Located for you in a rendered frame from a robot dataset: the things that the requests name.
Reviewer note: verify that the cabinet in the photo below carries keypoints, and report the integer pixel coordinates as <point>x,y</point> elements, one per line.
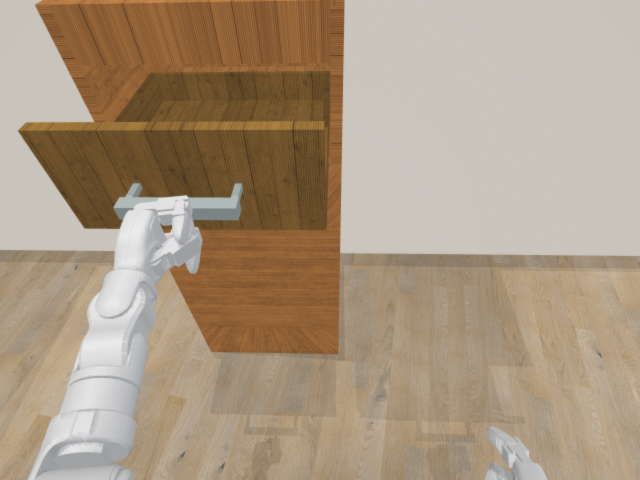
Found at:
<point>255,291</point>

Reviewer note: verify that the robot left hand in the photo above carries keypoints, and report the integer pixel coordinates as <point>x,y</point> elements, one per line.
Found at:
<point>142,245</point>

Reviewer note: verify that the robot left forearm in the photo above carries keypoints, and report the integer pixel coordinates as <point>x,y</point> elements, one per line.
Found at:
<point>95,425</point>

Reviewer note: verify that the drawer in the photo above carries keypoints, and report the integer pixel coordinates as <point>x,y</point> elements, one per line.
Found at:
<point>197,134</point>

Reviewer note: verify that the robot right hand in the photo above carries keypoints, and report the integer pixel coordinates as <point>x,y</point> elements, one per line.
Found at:
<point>515,455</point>

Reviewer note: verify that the handle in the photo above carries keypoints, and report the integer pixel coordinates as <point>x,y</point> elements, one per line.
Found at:
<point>204,208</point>

